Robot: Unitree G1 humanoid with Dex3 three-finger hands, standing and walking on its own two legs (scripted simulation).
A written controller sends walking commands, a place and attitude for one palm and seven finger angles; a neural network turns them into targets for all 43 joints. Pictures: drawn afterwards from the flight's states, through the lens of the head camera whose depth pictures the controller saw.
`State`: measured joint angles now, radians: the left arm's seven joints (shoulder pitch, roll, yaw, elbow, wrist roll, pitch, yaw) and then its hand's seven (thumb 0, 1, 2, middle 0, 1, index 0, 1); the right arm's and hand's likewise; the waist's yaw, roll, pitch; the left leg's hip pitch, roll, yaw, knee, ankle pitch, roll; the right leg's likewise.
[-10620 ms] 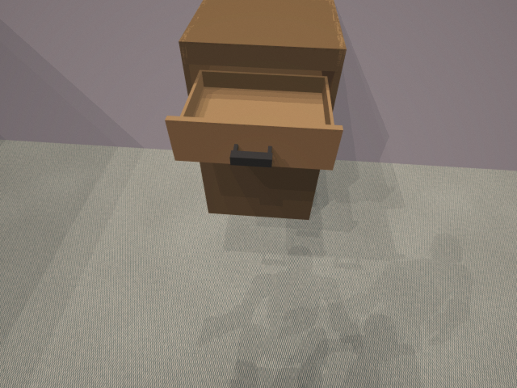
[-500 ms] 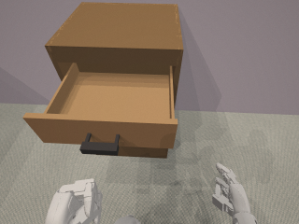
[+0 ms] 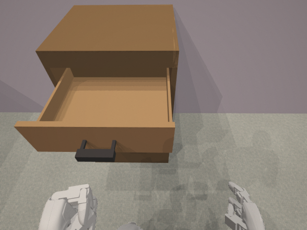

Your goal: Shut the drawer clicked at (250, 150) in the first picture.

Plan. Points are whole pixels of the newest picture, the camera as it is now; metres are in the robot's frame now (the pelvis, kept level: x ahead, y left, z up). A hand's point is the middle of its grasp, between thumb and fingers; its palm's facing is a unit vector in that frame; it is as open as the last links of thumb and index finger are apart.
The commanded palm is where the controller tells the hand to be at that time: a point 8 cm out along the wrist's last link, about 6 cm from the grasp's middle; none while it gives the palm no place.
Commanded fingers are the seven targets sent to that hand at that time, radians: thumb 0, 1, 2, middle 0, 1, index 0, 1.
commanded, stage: raise the hand and make a fist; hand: left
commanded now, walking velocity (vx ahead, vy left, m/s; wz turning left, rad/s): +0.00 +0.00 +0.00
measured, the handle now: (97, 149) +0.35 +0.19 -0.01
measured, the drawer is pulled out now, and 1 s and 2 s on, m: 0.28 0.28 0.27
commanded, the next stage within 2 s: bring the fist close to the handle in 0.02 s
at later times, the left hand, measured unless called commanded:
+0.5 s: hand (100, 202) +0.18 +0.13 +0.06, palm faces +0.01 -1.00 -0.03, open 3.3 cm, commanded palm +0.14 +0.19 +0.06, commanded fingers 0.00 0.90 0.90 -1.40 -1.60 -1.40 -1.60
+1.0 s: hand (105, 193) +0.22 +0.14 +0.01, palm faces +0.01 -1.00 -0.01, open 3.3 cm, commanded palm +0.19 +0.19 +0.01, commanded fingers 0.00 0.90 0.90 -1.40 -1.60 -1.40 -1.60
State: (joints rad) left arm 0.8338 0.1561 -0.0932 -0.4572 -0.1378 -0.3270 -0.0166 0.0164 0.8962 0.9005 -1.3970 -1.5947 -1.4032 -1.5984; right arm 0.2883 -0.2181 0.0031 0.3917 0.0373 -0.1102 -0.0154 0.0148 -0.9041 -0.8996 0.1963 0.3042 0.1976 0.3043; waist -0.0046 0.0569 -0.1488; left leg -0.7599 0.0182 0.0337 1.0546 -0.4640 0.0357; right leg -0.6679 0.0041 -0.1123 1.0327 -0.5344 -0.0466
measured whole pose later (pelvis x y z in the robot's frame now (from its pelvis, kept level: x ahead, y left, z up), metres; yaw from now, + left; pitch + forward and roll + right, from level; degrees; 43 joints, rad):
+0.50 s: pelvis +0.01 -0.02 -0.01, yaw +1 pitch +13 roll -1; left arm 0.66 0.16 0.01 -0.23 -0.20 -0.42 -0.14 0.02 0.90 0.90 -1.40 -1.59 -1.40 -1.60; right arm 0.23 -0.23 0.00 0.47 0.03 -0.13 -0.03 0.01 -0.90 -0.90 0.20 0.30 0.20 0.30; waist -0.01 0.04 -0.16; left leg -0.84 0.03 0.01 1.09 -0.48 0.01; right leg -0.74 0.02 -0.14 1.07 -0.56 -0.07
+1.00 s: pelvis +0.00 +0.00 -0.04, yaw -1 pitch +18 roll -2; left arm 0.45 0.16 -0.02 -0.08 -0.15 -0.45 -0.05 0.02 0.90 0.90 -1.40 -1.59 -1.40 -1.60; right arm 0.21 -0.22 0.02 0.48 0.00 -0.11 -0.02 0.01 -0.90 -0.90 0.20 0.30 0.20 0.30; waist -0.02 0.03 -0.17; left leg -1.03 0.03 0.02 1.24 -0.52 0.04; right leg -0.93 0.01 -0.12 1.21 -0.59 -0.05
